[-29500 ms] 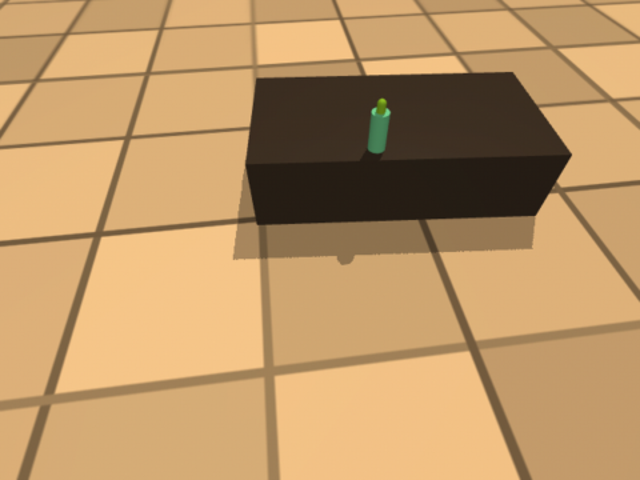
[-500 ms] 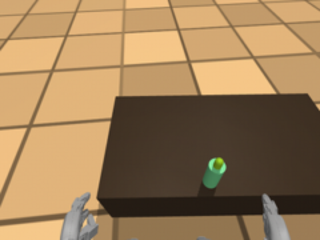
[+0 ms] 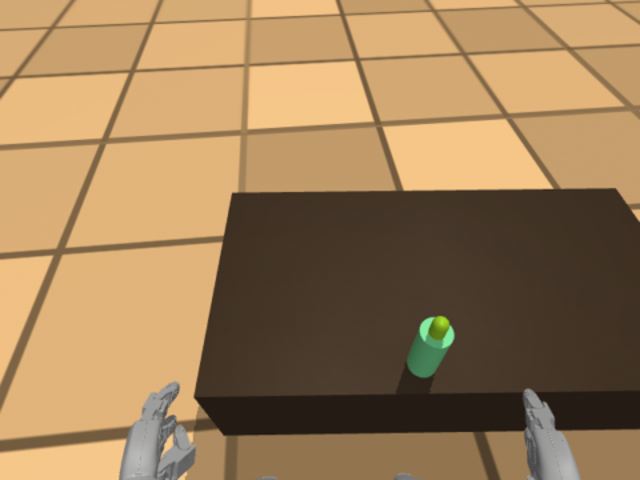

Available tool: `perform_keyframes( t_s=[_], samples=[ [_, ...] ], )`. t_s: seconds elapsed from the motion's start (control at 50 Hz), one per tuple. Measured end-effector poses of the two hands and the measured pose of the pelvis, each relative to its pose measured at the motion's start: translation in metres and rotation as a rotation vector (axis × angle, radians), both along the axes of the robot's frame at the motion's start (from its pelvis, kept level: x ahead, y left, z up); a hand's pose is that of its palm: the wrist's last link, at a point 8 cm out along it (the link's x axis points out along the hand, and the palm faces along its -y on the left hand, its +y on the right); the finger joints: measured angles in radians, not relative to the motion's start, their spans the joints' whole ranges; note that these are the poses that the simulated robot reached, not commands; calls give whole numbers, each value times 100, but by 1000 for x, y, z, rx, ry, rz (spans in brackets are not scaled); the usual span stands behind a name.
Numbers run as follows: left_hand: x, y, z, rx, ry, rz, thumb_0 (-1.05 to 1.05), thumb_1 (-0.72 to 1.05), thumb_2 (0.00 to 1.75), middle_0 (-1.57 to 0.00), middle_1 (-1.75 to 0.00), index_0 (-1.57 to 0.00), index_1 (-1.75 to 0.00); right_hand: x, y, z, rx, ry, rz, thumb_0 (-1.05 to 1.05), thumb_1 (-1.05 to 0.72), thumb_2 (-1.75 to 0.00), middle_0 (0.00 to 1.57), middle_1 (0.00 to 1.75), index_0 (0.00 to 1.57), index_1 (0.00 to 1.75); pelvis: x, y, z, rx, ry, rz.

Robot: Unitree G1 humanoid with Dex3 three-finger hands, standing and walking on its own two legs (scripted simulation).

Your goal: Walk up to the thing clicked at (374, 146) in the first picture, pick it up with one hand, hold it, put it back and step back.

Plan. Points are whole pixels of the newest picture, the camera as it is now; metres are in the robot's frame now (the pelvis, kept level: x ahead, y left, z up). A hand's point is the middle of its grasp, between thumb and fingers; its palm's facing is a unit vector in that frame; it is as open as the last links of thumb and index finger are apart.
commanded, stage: home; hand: right
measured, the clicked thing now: (431, 343) +0.43 -0.19 -0.29
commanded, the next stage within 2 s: stand in 0.12 s
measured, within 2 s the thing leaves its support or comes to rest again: neither
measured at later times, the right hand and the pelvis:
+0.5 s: hand out of the picture +0.11 -0.25 -0.11, palm faces -0.03 +0.93 -0.36, open 13.6 cm; pelvis +0.00 -0.01 +0.02, yaw +0 degrees
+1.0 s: hand out of the picture +0.04 -0.25 -0.11, palm faces -0.02 +0.94 -0.34, open 7.4 cm; pelvis -0.01 -0.01 +0.06, yaw +0 degrees
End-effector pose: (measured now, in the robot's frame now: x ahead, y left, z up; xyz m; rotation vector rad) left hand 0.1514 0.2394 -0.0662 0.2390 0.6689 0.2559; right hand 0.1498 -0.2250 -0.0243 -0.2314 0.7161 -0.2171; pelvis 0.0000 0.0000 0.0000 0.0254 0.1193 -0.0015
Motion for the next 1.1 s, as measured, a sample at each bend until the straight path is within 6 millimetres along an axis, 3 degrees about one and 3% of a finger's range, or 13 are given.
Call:
perform_keyframes(
  t_s=[0.2,0.32,0.5,0.6,0.74,0.88,1.1],
  samples=[
    [0,-1,-1,-1,1,0,2,90,90,-21,-30,-20,-31,0,-1,0,-2,4,-1,-1,53,-5,5,5,5,5,0,0,0,0,1,0],
    [-14,13,-15,40,231,-138,1,90,90,-21,-30,-20,-31,-5,-26,-32,-69,96,134,-1,49,-9,9,9,9,9,-2,-1,7,-29,-74,2],
    [-58,45,-8,53,407,-41,1,91,90,-21,-30,-20,-30,-49,-67,-52,-65,307,49,-1,4,-53,17,25,17,25,4,-8,24,-22,-123,2],
    [-75,46,-5,37,472,-9,1,91,90,-21,-30,-20,-30,-75,-73,-52,-61,402,15,-1,-32,-74,19,28,19,28,3,-10,35,-23,-147,1],
    [-88,38,-5,-4,528,-1,1,91,90,-21,-30,-20,-30,-101,-72,-48,-44,492,-16,0,-72,-86,20,29,20,30,1,-10,47,-26,-173,0],
    [-96,33,-5,-30,553,2,1,91,90,-21,-30,-20,-30,-115,-71,-45,-37,530,-32,0,-86,-89,20,30,20,30,-4,-10,53,-27,-190,-1],
    [-108,39,-2,-20,581,15,1,91,90,-21,-30,-20,-30,-120,-73,-44,-30,550,-37,0,-90,-89,20,30,20,30,-11,-10,57,-28,-199,-3]
  ],
)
